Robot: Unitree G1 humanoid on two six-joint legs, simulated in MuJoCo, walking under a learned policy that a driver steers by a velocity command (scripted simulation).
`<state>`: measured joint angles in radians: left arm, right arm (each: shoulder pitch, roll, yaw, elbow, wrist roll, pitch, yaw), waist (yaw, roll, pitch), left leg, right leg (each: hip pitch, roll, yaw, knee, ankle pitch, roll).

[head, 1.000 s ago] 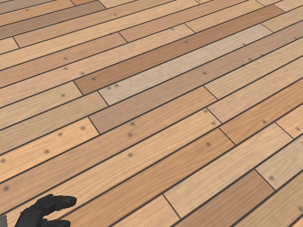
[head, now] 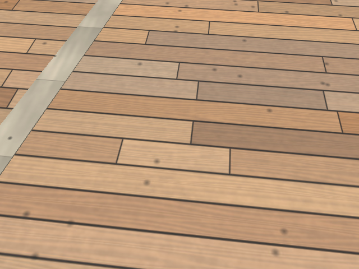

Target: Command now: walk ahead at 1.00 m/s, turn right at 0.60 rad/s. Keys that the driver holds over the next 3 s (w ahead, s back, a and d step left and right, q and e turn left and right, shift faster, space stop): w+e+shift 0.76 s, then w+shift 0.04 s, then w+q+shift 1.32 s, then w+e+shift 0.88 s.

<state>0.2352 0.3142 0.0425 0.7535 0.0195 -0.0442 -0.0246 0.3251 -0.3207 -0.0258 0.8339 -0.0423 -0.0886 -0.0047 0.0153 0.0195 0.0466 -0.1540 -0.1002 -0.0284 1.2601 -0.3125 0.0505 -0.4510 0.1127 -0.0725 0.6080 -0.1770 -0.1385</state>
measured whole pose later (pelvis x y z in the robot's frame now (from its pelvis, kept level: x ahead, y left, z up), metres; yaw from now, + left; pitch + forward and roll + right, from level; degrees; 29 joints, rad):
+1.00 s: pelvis +0.88 -0.28 +0.02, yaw -43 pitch +0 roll -2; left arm 0.40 0.29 0.04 0.84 0.03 -0.08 -0.01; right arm 0.20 -0.24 0.01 0.70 -0.02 -0.04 0.03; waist 0.01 0.01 0.03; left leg -0.71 0.14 -0.05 1.14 -0.22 0.01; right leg -0.07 0.18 -0.06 0.37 -0.30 -0.16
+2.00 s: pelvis +1.71 -0.70 +0.00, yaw +6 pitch +2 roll -2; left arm 0.54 0.32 0.05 0.91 0.03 -0.10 0.00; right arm -0.07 -0.33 -0.02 0.56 -0.03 0.01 0.10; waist 0.09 0.04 0.02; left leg -0.79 0.05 0.11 0.87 -0.04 0.13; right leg 0.20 0.00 -0.28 0.21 -0.42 0.06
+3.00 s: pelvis +2.68 -0.58 +0.00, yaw -15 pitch +3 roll +1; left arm 0.43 0.37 0.09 0.84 -0.01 -0.06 -0.01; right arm 0.01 -0.27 0.03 0.58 -0.06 -0.09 -0.02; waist 0.11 -0.03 0.03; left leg -0.53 0.02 -0.03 0.61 -0.15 -0.03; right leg -0.09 0.15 0.23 0.93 -0.49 -0.12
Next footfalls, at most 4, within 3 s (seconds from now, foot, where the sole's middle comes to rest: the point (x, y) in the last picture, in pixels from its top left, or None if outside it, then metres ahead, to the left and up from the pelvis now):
0.34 left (165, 238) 0.57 0.09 -0.75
0.78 right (257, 177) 0.85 -0.28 -0.75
1.22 left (287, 107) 1.26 -0.48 -0.75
1.64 right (338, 68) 1.56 -0.82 -0.75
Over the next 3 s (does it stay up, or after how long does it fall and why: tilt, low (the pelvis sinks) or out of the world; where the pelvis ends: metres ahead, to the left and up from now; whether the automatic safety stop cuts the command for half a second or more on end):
stays up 2.68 -0.58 0.00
